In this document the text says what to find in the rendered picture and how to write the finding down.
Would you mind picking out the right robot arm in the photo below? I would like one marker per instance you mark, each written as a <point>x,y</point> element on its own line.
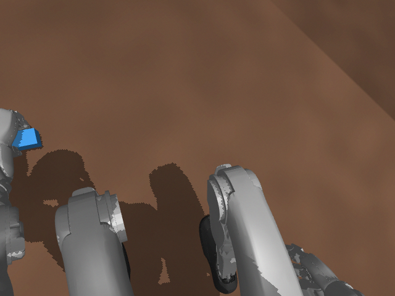
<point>341,288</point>

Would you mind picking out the small box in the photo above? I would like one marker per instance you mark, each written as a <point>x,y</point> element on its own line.
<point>27,139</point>

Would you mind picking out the left robot arm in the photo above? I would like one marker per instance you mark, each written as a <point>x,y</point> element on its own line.
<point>12,240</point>

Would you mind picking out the right robot foot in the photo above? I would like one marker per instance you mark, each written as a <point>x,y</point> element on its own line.
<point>225,286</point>

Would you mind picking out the right robot hand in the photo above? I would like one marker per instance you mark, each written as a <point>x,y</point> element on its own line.
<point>316,276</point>

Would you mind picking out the left robot hand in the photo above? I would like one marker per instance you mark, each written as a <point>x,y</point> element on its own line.
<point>10,123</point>

